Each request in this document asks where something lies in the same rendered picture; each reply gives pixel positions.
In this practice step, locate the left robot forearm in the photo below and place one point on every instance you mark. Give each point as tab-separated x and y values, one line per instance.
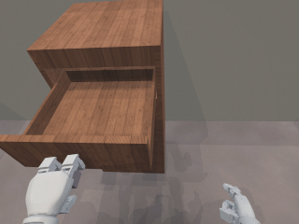
41	219

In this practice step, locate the right robot hand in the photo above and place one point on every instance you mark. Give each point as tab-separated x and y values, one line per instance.
231	212

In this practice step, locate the handle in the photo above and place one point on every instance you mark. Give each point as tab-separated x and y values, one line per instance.
76	176

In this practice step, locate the drawer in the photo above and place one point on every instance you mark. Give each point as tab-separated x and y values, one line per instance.
105	115

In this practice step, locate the left robot hand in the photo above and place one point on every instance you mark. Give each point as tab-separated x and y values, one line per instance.
48	191

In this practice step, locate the cabinet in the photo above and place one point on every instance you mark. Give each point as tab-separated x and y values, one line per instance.
109	35

